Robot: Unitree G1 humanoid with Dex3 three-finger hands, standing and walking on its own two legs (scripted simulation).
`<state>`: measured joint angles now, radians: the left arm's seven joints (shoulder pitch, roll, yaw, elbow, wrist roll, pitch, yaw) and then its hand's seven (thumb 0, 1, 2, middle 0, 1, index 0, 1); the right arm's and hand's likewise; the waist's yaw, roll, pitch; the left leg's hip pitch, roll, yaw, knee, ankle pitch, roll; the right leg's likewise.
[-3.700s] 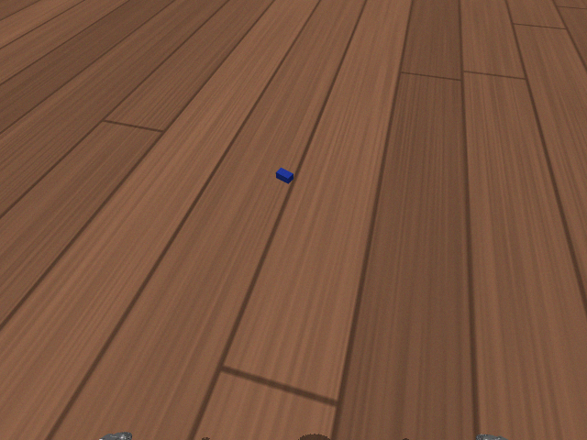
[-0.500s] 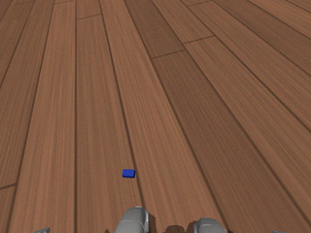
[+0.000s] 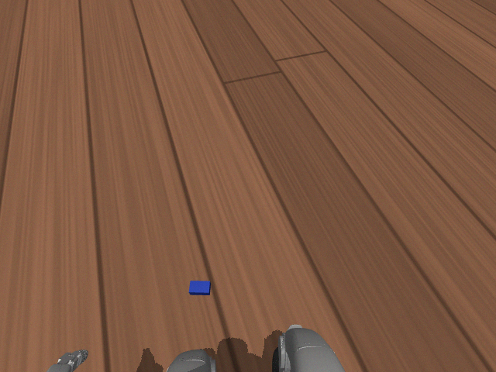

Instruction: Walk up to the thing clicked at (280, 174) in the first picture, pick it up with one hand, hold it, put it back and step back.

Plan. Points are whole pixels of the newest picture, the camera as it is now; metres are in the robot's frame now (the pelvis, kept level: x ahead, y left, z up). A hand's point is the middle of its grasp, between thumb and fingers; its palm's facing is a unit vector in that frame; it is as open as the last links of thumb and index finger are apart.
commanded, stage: walk up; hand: left
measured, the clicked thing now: (200, 288) +0.43 +0.18 -0.72
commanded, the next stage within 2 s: none
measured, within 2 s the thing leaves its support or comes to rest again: neither
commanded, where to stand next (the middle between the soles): +0.09 -0.04 m, yaw -1 degrees
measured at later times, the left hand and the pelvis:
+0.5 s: hand (104, 371) +0.13 +0.26 -0.14, palm faces -0.04 -0.93 -0.37, open 7.4 cm; pelvis +0.03 -0.02 +0.01, yaw -1 degrees
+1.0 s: hand (123, 351) +0.15 +0.22 -0.12, palm faces -0.02 -0.95 -0.31, open 7.4 cm; pelvis +0.04 -0.02 +0.03, yaw -1 degrees
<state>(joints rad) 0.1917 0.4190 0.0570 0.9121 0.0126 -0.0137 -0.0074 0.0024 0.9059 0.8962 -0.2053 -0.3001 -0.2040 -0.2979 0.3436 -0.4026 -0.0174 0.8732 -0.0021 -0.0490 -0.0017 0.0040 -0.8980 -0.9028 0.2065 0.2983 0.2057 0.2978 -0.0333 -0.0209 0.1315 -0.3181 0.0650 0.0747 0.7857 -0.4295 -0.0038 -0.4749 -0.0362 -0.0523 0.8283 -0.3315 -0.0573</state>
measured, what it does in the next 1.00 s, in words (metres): steps on the spot: right foot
